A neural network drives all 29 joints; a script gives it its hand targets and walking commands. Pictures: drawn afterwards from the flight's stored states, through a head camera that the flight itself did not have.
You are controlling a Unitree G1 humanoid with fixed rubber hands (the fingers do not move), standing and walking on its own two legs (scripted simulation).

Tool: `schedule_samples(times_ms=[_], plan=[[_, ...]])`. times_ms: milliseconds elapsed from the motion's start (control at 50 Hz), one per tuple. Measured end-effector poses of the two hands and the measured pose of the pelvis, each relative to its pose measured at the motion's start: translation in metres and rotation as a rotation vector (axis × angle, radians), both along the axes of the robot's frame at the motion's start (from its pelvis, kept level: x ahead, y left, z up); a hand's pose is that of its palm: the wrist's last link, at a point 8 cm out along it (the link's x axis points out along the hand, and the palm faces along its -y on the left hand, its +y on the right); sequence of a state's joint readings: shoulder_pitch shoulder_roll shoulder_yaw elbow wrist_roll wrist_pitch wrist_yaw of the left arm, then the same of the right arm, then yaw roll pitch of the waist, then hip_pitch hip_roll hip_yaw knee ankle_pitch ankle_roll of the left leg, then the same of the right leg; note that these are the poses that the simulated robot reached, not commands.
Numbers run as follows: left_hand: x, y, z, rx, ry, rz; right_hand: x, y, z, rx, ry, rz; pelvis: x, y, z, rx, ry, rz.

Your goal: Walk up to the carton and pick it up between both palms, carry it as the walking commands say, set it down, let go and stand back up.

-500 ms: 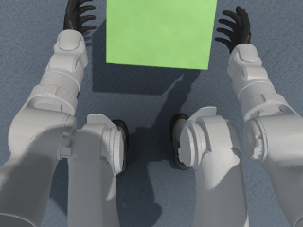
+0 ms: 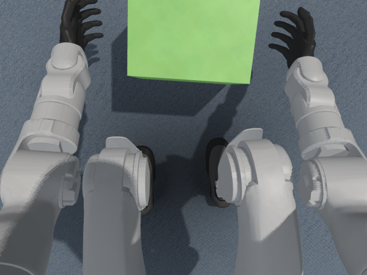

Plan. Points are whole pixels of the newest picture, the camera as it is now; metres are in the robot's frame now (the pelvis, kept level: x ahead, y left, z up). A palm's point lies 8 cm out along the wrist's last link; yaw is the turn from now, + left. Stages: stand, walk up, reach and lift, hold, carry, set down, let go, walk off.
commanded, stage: set down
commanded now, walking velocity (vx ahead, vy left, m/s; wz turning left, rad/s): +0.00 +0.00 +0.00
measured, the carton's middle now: (189, 39) +0.50 -0.04 -0.26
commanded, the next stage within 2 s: let go in 1.28 s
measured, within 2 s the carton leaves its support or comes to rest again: neither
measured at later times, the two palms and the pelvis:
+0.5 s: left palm (54, 8) +0.50 +0.14 -0.05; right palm out of the picture +0.46 -0.25 -0.04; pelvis -0.02 +0.00 +0.10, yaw -1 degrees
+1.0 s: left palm out of the picture +0.51 +0.15 +0.10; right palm out of the picture +0.46 -0.25 +0.10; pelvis -0.02 +0.00 +0.22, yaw -1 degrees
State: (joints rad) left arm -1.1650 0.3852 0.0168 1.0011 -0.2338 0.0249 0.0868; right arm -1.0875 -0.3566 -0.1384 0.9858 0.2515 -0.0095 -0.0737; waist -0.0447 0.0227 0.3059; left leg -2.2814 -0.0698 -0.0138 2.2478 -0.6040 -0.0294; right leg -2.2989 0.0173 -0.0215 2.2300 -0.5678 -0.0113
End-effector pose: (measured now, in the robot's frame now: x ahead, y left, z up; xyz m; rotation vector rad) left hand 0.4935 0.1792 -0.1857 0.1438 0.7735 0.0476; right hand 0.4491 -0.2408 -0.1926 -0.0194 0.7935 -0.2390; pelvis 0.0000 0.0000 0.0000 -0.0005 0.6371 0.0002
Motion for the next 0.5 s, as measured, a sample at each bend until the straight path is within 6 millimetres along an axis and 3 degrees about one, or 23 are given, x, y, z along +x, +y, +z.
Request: schedule_samples(times_ms=[180,300,400,500], plan=[[0.003,-0.001,0.029,0.010,-0.078,-0.019,0.000,0.007,0.018,0.021,-0.075,0.009,-0.015,0.003,0.022,-0.006,-0.119,0.001],[0.003,-0.023,0.076,-0.038,-0.078,-0.009,0.009,0.016,0.075,0.029,-0.118,0.024,-0.015,0.004,0.046,0.000,-0.161,-0.003],[0.010,-0.036,0.109,-0.035,-0.090,-0.007,0.016,0.004,0.121,-0.012,-0.133,0.005,-0.017,0.005,0.074,0.006,-0.165,-0.013],[0.012,-0.038,0.133,-0.020,-0.104,-0.005,0.011,-0.009,0.149,-0.027,-0.123,-0.018,-0.019,0.004,0.099,0.007,-0.166,-0.025]])
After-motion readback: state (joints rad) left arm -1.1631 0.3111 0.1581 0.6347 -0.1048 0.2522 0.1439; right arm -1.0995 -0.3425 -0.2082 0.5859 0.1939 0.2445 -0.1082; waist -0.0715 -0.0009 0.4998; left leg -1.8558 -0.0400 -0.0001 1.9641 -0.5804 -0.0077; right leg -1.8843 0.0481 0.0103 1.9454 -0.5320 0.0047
